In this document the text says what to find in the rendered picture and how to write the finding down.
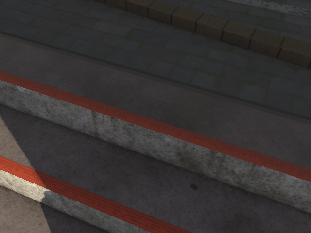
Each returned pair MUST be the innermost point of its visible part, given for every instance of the stairs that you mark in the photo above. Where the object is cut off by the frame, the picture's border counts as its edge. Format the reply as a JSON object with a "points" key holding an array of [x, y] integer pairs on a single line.
{"points": [[68, 169]]}

